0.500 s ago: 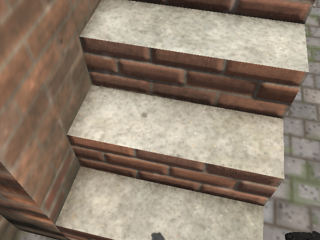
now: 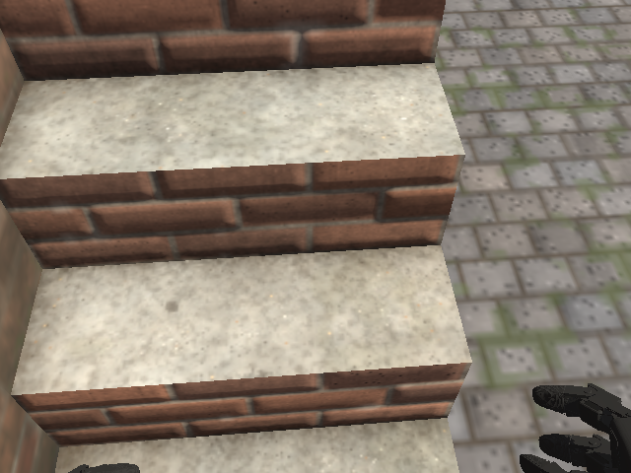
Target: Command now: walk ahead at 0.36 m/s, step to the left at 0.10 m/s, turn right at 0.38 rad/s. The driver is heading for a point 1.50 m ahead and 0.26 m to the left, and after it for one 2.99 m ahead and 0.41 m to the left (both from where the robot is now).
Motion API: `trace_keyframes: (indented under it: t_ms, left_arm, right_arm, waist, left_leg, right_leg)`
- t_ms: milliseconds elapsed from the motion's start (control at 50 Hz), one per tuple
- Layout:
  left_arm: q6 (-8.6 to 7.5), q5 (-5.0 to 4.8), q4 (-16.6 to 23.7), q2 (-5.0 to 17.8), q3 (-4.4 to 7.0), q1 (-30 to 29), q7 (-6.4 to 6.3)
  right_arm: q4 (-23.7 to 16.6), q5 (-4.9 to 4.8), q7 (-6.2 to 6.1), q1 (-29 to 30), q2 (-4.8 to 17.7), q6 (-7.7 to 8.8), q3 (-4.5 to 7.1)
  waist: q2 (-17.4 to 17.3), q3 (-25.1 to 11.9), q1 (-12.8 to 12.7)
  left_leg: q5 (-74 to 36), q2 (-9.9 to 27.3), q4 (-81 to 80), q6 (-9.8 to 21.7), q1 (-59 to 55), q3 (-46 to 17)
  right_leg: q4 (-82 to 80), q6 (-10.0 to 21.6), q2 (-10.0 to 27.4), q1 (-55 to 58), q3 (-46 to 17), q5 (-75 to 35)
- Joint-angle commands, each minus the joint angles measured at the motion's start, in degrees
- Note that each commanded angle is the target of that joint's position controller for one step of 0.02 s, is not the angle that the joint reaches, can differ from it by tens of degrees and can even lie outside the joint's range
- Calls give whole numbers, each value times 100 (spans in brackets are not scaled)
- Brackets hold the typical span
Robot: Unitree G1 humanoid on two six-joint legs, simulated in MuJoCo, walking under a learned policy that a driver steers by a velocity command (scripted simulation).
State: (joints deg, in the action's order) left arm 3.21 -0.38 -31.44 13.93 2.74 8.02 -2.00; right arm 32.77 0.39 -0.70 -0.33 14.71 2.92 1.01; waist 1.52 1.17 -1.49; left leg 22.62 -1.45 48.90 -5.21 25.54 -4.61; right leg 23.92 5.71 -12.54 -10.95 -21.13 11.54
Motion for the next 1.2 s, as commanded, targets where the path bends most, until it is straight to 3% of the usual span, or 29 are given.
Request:
trace_keyframes:
  t_ms: [20, 40, 60, 80, 100, 120, 140, 160, 180, 200, 240, 300, 380, 400, 480, 500, 680, 800, 820, 860, 900, 980, 1200]
  left_arm:
    - [-126, 17, 567, 247, -8, -332, 43]
    - [-185, 67, 593, 121, -82, -457, 95]
    - [-222, 76, 614, 133, -99, -573, 128]
    - [-252, 66, 642, 154, -114, -726, 147]
    - [-328, 63, 586, 258, -83, -591, 210]
    - [-411, 101, 565, 383, -29, -423, 274]
    - [-510, 150, 471, 326, -44, -77, 326]
    - [-552, 104, 280, 38, -128, 389, 313]
    - [-581, 101, 248, 176, -124, 175, 308]
    - [-591, 113, 343, 317, -79, -213, 302]
    - [-570, 133, 487, 224, -98, -464, 283]
    - [-614, 94, 500, 211, -96, -465, 294]
    - [-608, 76, 465, 189, -75, -222, 285]
    - [-592, 3, 436, 296, -39, -209, 261]
    - [-579, 20, 418, 291, -23, -188, 190]
    - [-565, 19, 414, 356, 8, -218, 174]
    - [-581, -29, 263, 392, 66, -47, 125]
    - [-593, -24, 227, 438, 97, -37, 120]
    - [-602, -47, 269, 451, 104, -108, 88]
    - [-615, -61, 298, 382, 80, -240, 60]
    - [-642, -51, 299, 401, 90, -241, 48]
    - [-653, -28, 280, 438, 94, -189, 58]
    - [-632, -4, 322, 464, 106, -241, 49]
  right_arm:
    - [-264, 35, 117, -121, -9, 14, -16]
    - [-309, 31, 121, 161, -49, 30, -7]
    - [-357, 26, 110, 254, -10, 56, 22]
    - [-308, 33, 98, 125, 25, 112, 62]
    - [-314, 107, 69, 86, 170, 208, 112]
    - [-317, 139, 55, 21, 502, 277, 192]
    - [-301, 210, 55, -125, 689, 303, 235]
    - [-286, 230, 53, 144, 364, 327, 156]
    - [-410, 143, 65, 372, 79, 333, 98]
    - [-418, 83, 49, 249, 70, 337, 111]
    - [-310, 49, 62, 100, 236, 369, 159]
    - [-307, 92, 110, 64, 159, 357, 147]
    - [-222, 97, 134, -8, 157, 307, 118]
    - [-278, 104, 145, -29, 236, 287, 154]
    - [-265, 103, 167, 69, 164, 234, 125]
    - [-256, 30, 120, 51, 176, 234, 126]
    - [-262, 129, 76, 135, 186, 193, 106]
    - [-224, 142, 93, 24, 259, 219, 97]
    - [-289, 123, 90, 39, 228, 208, 83]
    - [-364, 146, 106, 133, 167, 203, 46]
    - [-357, 151, 116, 46, 222, 228, 53]
    - [-301, 126, 119, -153, 266, 243, 56]
    - [-309, 71, 181, -163, 278, 262, 41]
  waist:
    - [350, -1230, 39]
    - [404, -1026, -21]
    - [489, -909, 7]
    - [499, -842, 157]
    - [450, -801, 140]
    - [129, -879, -21]
    - [-362, -928, -241]
    - [-848, -846, -502]
    - [-785, -623, -332]
    - [-502, -518, -106]
    - [-342, -529, -45]
    - [-167, -667, 2]
    - [-223, -798, 0]
    - [-137, -807, 70]
    - [-218, -687, 50]
    - [-201, -648, 90]
    - [-107, -528, 46]
    - [-7, -657, 49]
    - [-65, -726, 76]
    - [-97, -430, 99]
    - [-67, -425, 86]
    - [-21, -751, 85]
    - [-26, -593, 48]
  left_leg:
    - [-418, -28, -570, -21, -1083, 286]
    - [-495, 115, -1158, 45, -1158, 156]
    - [-696, 139, -1798, 110, -1229, 128]
    - [-1281, 169, -2710, 188, -1563, 110]
    - [-1977, 261, -3232, 229, -1984, 16]
    - [-3208, 554, -3005, 302, -2467, -269]
    - [-4447, 920, -2683, 554, -2996, -526]
    - [-4289, 1135, -2698, 834, -2951, -662]
    - [-3478, 930, -2834, 822, -2823, -607]
    - [-2915, 770, -2906, 747, -2919, -547]
    - [-2604, 683, -2980, 738, -2983, -528]
    - [-2973, 629, -2941, 754, -3216, -493]
    - [-3674, 715, -2979, 842, -3441, -603]
    - [-3538, 715, -3062, 807, -3438, -632]
    - [-3162, 620, -3256, 788, -3262, -669]
    - [-3033, 574, -3389, 776, -3210, -683]
    - [-2702, 483, -3625, 682, -3129, -702]
    - [-2837, 437, -3544, 711, -3161, -675]
    - [-1881, 371, -3636, 760, -3090, -657]
    - [-1135, 352, -3819, 783, -2719, -736]
    - [-1711, 356, -3758, 763, -2723, -737]
    - [-2724, 343, -3524, 750, -3034, -633]
    - [-2474, 364, -3526, 766, -2837, -662]
  right_leg:
    - [-89, 229, 1669, 374, -839, -4382]
    - [-180, 293, 1689, 426, -980, -3837]
    - [-243, 329, 1711, 561, -1094, -3505]
    - [-238, 280, 1661, 609, -1114, -3179]
    - [-193, 136, 1505, 541, -991, -2877]
    - [-25, 0, 1294, 309, -780, -2197]
    - [15, -165, 1092, -196, -481, -982]
    - [-325, -414, 1088, -350, -168, 158]
    - [-518, -538, 1113, -404, 5, 366]
    - [-489, -578, 1077, -573, 29, 270]
    - [-449, -612, 1132, -537, 42, -173]
    - [-347, -678, 1219, -478, 82, -670]
    - [-206, -837, 1309, -391, 106, -736]
    - [-186, -885, 1308, -334, 111, -827]
    - [-199, -918, 1416, -203, 244, -909]
    - [-156, -935, 1428, -142, 254, -989]
    - [-247, -909, 1608, -126, 450, -973]
    - [-257, -941, 1621, -69, 498, -1129]
    - [-333, -912, 1600, -25, 535, -965]
    - [-386, -885, 1590, -10, 553, -958]
    - [-351, -908, 1610, 58, 562, -1339]
    - [-254, -934, 1628, 151, 569, -1732]
    - [-419, -934, 1642, 196, 593, -1432]
